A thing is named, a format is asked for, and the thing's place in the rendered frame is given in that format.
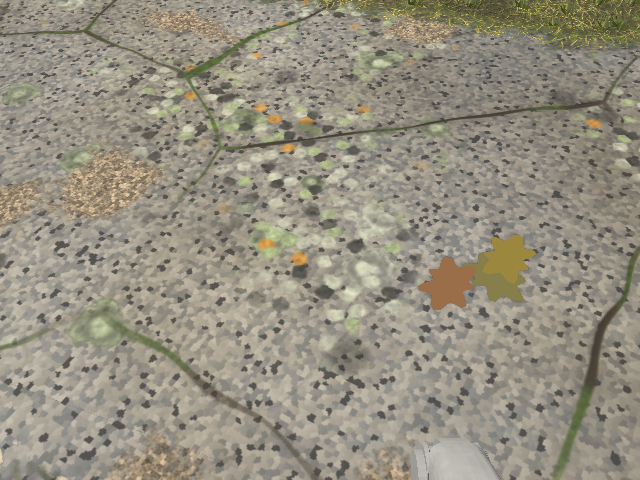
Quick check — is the right robot thigh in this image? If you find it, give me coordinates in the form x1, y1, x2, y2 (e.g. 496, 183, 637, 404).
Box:
410, 438, 501, 480

